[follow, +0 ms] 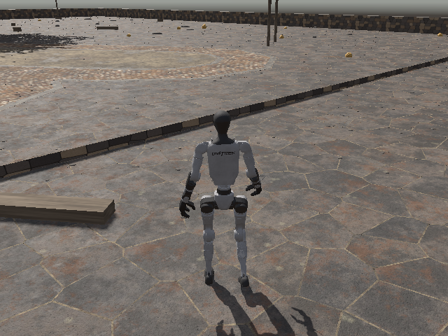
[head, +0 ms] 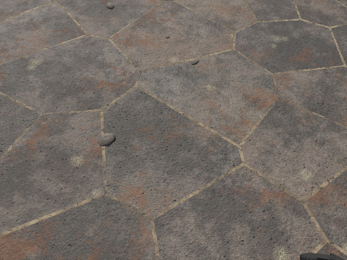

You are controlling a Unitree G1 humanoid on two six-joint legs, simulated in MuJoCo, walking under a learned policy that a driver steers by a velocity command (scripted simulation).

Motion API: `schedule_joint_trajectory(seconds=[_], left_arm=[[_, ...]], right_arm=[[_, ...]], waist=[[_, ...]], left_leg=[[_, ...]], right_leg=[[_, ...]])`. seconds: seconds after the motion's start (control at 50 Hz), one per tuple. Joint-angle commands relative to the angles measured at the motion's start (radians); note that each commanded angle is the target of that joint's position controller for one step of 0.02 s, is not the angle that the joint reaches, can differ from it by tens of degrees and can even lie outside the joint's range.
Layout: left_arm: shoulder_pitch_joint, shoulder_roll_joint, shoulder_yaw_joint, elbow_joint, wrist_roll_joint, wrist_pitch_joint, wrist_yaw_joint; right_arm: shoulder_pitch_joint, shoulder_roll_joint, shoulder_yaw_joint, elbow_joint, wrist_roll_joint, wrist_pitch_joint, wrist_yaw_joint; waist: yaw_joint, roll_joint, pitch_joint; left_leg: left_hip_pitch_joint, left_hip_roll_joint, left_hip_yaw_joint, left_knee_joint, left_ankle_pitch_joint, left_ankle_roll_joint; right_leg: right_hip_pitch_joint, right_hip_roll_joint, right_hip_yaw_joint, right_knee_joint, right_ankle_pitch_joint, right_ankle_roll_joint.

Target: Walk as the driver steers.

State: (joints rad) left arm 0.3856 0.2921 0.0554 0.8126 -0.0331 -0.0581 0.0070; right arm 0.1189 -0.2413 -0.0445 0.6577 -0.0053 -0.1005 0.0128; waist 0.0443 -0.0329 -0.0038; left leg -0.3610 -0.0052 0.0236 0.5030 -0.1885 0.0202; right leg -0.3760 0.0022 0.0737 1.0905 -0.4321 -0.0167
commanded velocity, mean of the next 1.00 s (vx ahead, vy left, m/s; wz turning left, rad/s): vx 0.20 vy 0.00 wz -0.11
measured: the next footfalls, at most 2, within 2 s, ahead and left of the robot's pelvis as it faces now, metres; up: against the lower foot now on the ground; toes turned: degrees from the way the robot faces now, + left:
right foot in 0.36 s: +0.32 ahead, -0.17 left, +0.00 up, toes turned -15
left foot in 0.84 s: +0.30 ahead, +0.06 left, +0.00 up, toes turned -6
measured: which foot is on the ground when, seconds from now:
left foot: down 0.00-0.38, up 0.40-0.82, down 0.84-1.00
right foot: up 0.00-0.34, down 0.36-0.86, up 0.88-1.00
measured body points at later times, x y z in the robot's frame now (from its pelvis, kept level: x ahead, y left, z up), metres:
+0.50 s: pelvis +0.20 -0.06 -0.01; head +0.25 -0.09 +0.43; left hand +0.45 +0.14 -0.09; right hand +0.23 -0.37 -0.13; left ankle +0.16 +0.11 -0.64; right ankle +0.28 -0.16 -0.73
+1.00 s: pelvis +0.26 -0.03 +0.01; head +0.30 -0.01 +0.45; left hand +0.46 +0.23 -0.11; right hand +0.34 -0.33 -0.09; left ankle +0.26 +0.06 -0.73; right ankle +0.25 -0.17 -0.66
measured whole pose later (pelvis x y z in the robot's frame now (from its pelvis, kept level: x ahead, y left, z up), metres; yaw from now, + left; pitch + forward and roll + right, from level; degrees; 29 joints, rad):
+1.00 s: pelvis +0.26 -0.03 +0.01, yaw -3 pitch +2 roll -2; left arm 0.08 0.30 0.09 0.75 0.01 0.02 0.04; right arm 0.24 -0.29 -0.07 0.76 0.00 0.01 -0.02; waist -0.03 -0.03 0.03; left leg -0.27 -0.01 -0.05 0.50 -0.26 0.04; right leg -0.52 0.04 0.01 1.02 -0.45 0.05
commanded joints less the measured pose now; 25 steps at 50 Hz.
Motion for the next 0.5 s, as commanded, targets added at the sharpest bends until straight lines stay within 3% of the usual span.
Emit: schedule_joint_trajectory(seconds=[0.02,0.06,0.1,0.18,0.24,0.28,0.32,0.34,0.36,0.38,0.4,0.42,0.44,0.46,0.48,0.5], left_arm=[[-0.071,0.09,0.029,-0.11,0.006,-0.003,-0.002],[-0.076,0.051,0.023,-0.121,0.004,0.016,-0.008],[-0.106,0.039,0.021,-0.142,0.01,0.025,-0.011],[-0.206,0.023,0.01,-0.176,0.014,0.021,-0.031],[-0.294,0.02,0.008,-0.213,0.025,0.017,-0.052],[-0.313,0.043,0.018,-0.238,0.022,0.022,-0.065],[-0.266,0.084,0.039,-0.243,0.029,0.028,-0.071],[-0.171,0.115,0.058,-0.221,0.031,0.029,-0.07],[-0.055,0.169,0.086,-0.191,0.034,0.031,-0.056],[-0.006,0.27,0.106,-0.193,0.032,0.039,-0.027],[-0.083,0.33,0.099,-0.255,0.05,0.033,-0.027],[-0.093,0.234,0.077,-0.276,0.046,0.035,-0.036],[-0.147,0.169,0.054,-0.267,0.042,0.03,-0.038],[-0.189,0.115,0.036,-0.254,0.029,0.028,-0.036],[-0.224,0.076,0.021,-0.246,0.03,0.028,-0.033],[-0.247,0.077,0.018,-0.237,0.047,0.025,-0.033]], right_arm=[[0.115,-0.092,-0.033,0.005,-0.005,-0.002,-0.001],[0.092,-0.1,-0.041,0.02,-0.004,-0.012,-0.001],[0.097,-0.126,-0.052,0.039,-0.004,-0.02,-0.005],[0.099,-0.166,-0.063,0.07,-0.003,-0.012,-0.018],[0.114,-0.2,-0.069,0.087,0.007,0.007,-0.031],[0.122,-0.224,-0.077,0.095,0.023,0.019,-0.036],[0.109,-0.251,-0.087,0.091,0.042,0.032,-0.042],[0.097,-0.251,-0.088,0.087,0.05,0.04,-0.045],[0.117,-0.222,-0.078,0.085,0.047,0.041,-0.045],[0.179,-0.137,-0.049,0.061,-0.012,0.039,-0.038],[0.291,-0.098,-0.022,0.035,-0.024,0.029,-0.024],[0.223,-0.198,-0.04,0.06,0.008,0.028,-0.014],[0.152,-0.201,-0.039,0.048,0.033,0.036,-0.016],[0.143,-0.174,-0.034,0.065,0.023,0.05,-0.029],[0.142,-0.175,-0.035,0.074,0.013,0.068,-0.04],[0.167,-0.171,-0.036,0.087,0.012,0.086,-0.042]], waist=[[-0.07,0.156,-0.013],[-0.046,0.151,0.011],[-0.039,0.118,0.022],[-0.06,0.094,0.048],[-0.085,0.096,0.052],[-0.081,0.116,0.033],[-0.044,0.137,-0.01],[0.011,0.122,-0.056],[0.065,0.072,-0.12],[0.037,-0.161,-0.2],[-0.052,-0.282,-0.392],[0.033,-0.079,-0.457],[0.016,-0.045,-0.332],[-0.018,0.024,-0.234],[-0.043,-0.003,-0.192],[-0.069,-0.037,-0.172]], left_leg=[[0.318,0.288,-0.315,-0.283,0.002,0.172],[0.242,0.274,-0.215,-0.331,0.105,0.172],[0.232,0.28,-0.141,-0.352,0.198,0.182],[0.24,0.253,0.014,-0.35,0.307,0.158],[0.244,0.243,0.104,-0.288,0.472,0.123],[0.298,0.262,0.118,-0.231,0.528,0.101],[0.34,0.267,0.132,-0.102,0.683,0.076],[0.332,0.245,0.15,0.036,0.725,0.055],[0.256,0.191,0.172,0.242,0.635,0.012],[-0.019,0.108,0.179,0.584,-0.003,-0.054],[-0.29,-0.054,0.009,0.915,-0.56,-0.104],[-0.302,0.009,-0.127,0.949,-0.471,-0.084],[-0.334,0.051,-0.1,0.902,-0.387,-0.065],[-0.32,0.097,-0.089,0.808,-0.331,-0.067],[-0.256,0.124,-0.094,0.729,-0.3,-0.071],[-0.15,0.123,-0.08,0.707,-0.258,-0.074]], right_leg=[[-0.376,-0.116,0.042,0.1,0.103,0.008],[-0.334,-0.128,0.029,0.071,0.15,0.018],[-0.352,-0.132,0.031,0.016,0.207,0.031],[-0.324,-0.123,-0.005,-0.212,0.401,0.029],[-0.228,-0.086,-0.08,-0.373,0.467,0.015],[-0.194,-0.07,-0.096,-0.424,0.426,-0.007],[-0.109,-0.02,-0.133,-0.466,0.334,-0.044],[0.009,0.019,-0.154,-0.528,0.357,-0.071],[0.196,0.052,-0.145,-0.593,0.47,-0.106],[0.462,-0.161,0.132,-0.554,0.922,-0.185],[0.685,-0.407,0.609,-0.605,1.01,-0.431],[0.626,-0.382,0.533,-0.67,0.855,-0.394],[0.513,-0.338,0.39,-0.675,0.766,-0.336],[0.379,-0.282,0.29,-0.684,0.707,-0.28],[0.258,-0.254,0.233,-0.705,0.674,-0.254],[0.135,-0.228,0.183,-0.737,0.671,-0.246]])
